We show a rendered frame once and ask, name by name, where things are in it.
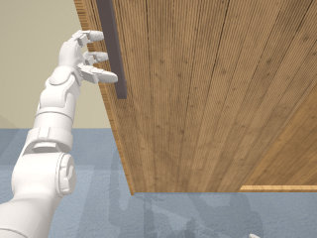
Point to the left robot hand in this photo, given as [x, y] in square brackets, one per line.
[70, 54]

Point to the left robot upper arm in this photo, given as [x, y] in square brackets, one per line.
[40, 182]

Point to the robot left forearm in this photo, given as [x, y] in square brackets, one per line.
[52, 129]

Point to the handle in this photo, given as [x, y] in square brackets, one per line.
[109, 28]

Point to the wardrobe door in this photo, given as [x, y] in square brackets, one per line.
[292, 157]
[210, 86]

